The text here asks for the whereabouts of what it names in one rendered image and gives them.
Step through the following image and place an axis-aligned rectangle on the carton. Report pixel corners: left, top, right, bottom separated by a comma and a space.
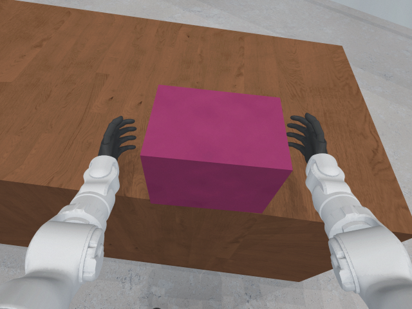
140, 85, 293, 213

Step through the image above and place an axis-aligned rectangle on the right robot upper arm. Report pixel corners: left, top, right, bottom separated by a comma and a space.
328, 225, 412, 309

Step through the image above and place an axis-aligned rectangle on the pedestal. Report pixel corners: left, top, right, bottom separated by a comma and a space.
0, 0, 412, 282

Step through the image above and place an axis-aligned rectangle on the robot right forearm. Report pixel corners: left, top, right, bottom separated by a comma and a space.
305, 153, 412, 277

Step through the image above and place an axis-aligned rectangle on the left robot upper arm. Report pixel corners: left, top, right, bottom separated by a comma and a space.
0, 221, 104, 309

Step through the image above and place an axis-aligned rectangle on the robot left hand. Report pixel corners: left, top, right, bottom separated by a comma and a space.
98, 116, 136, 161

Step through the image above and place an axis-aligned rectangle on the robot left forearm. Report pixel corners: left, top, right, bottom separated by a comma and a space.
25, 155, 120, 273

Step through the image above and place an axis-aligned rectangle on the robot right hand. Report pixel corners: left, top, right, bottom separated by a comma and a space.
286, 113, 328, 163

